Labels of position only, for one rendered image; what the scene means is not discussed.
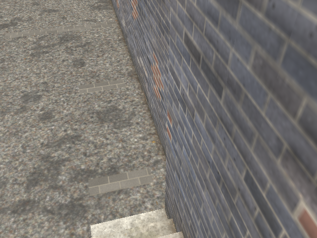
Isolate stairs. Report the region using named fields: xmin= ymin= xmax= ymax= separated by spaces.
xmin=90 ymin=208 xmax=184 ymax=238

